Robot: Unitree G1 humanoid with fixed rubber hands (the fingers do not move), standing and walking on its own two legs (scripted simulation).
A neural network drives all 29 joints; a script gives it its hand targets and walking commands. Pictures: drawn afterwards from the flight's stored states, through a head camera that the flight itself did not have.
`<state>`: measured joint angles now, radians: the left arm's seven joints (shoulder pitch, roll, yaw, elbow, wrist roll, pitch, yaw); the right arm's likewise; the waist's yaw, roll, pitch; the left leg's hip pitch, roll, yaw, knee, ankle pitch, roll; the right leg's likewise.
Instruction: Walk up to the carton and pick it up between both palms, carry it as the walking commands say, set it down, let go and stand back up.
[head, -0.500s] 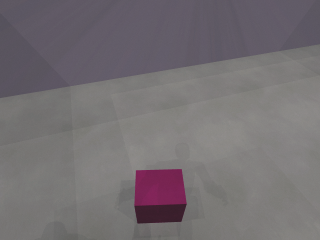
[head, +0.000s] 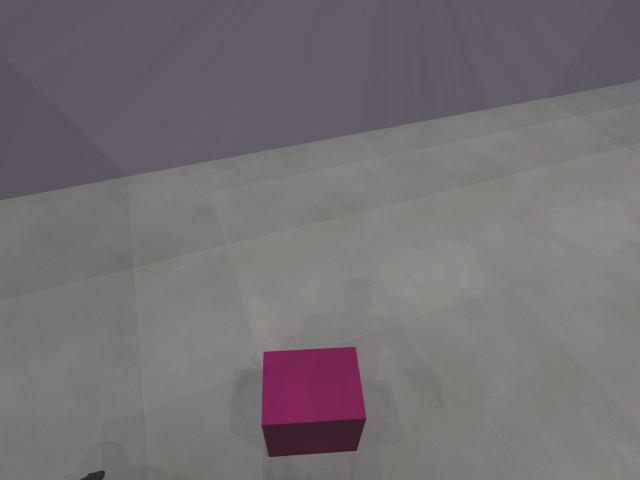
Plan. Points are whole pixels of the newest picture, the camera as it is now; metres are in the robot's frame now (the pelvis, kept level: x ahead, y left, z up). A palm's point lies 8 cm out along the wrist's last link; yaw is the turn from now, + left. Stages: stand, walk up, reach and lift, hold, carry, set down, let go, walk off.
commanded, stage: walk up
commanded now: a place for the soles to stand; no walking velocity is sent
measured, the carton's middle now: (311, 402) +0.49 -0.01 -0.64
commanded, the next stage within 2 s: none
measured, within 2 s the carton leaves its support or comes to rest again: neither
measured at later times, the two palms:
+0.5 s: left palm out of the picture +0.11 +0.32 -0.10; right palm out of the picture +0.11 -0.32 -0.11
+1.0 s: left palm out of the picture +0.16 +0.35 -0.11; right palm out of the picture +0.15 -0.25 -0.11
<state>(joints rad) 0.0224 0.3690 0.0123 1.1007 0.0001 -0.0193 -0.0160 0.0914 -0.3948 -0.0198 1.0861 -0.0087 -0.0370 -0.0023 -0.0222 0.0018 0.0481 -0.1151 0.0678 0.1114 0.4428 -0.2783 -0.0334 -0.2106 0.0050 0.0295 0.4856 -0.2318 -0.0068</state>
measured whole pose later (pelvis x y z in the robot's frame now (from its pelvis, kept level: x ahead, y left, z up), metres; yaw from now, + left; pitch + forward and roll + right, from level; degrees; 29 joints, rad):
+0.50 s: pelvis +0.02 +0.01 +0.00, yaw +1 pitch -3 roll -1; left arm 0.11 0.37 0.04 1.05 0.03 -0.04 -0.01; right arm 0.13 -0.43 -0.05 1.03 -0.04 0.00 0.03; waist -0.01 0.04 0.03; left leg -0.19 0.05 0.04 0.64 -0.45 0.03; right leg -0.17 0.02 0.00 0.48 -0.27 -0.02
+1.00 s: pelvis +0.06 +0.05 +0.00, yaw +0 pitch -4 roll +0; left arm 0.06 0.37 0.00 1.09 -0.01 -0.02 0.00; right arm 0.11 -0.36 -0.01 1.04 0.00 0.00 0.01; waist 0.00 0.00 0.09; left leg -0.11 -0.01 0.06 0.47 -0.30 0.03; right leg -0.17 -0.02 -0.02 0.47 -0.23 0.02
